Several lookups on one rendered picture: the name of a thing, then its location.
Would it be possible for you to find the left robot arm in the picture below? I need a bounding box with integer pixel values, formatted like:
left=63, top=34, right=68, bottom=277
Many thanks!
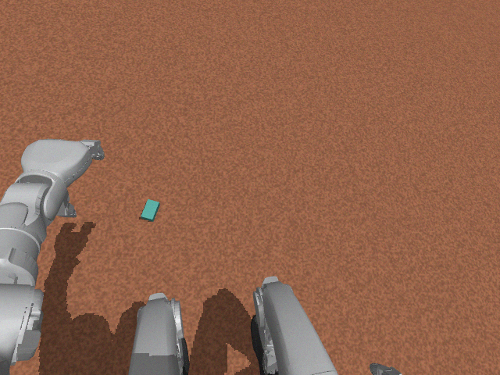
left=0, top=170, right=67, bottom=375

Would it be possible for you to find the small box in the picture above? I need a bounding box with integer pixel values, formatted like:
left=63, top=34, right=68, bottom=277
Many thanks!
left=141, top=199, right=160, bottom=222

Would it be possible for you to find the left robot hand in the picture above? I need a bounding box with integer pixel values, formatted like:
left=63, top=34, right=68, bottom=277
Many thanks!
left=21, top=139, right=105, bottom=217

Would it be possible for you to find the right robot foot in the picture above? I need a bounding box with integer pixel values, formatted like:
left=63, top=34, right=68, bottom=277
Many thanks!
left=251, top=314, right=279, bottom=375

